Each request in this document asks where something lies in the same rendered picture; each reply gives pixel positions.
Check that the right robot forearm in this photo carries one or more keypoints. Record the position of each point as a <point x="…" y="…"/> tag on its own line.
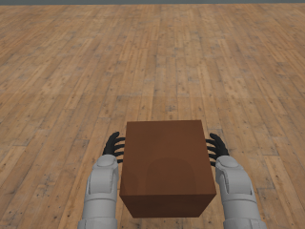
<point x="237" y="195"/>

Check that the left robot forearm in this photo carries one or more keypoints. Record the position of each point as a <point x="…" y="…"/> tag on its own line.
<point x="100" y="198"/>

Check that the robot left hand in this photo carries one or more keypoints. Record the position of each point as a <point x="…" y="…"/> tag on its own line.
<point x="111" y="147"/>

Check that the robot right hand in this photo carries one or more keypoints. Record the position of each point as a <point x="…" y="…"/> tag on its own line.
<point x="219" y="148"/>

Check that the carton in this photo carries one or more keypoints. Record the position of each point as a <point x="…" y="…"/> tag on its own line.
<point x="166" y="169"/>

